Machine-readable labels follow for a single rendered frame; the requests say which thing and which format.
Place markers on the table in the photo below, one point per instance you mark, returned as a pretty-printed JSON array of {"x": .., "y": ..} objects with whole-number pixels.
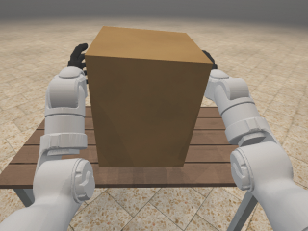
[{"x": 207, "y": 165}]

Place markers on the carton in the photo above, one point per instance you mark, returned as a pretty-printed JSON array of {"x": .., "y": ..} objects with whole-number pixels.
[{"x": 146, "y": 88}]

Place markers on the right robot forearm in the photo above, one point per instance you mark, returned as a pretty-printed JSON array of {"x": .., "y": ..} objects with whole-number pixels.
[{"x": 243, "y": 123}]

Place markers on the robot right upper arm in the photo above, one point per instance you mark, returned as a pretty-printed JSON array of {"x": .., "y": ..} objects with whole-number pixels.
[{"x": 264, "y": 170}]

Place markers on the right robot hand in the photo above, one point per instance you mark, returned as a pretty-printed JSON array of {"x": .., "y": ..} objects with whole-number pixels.
[{"x": 210, "y": 57}]

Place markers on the robot left upper arm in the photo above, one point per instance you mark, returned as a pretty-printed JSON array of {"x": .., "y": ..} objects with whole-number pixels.
[{"x": 60, "y": 188}]

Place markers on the left robot forearm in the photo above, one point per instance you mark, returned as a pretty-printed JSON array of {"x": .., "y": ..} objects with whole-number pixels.
[{"x": 64, "y": 112}]

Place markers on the left robot hand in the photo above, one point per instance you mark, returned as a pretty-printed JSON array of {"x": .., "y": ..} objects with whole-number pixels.
[{"x": 77, "y": 56}]

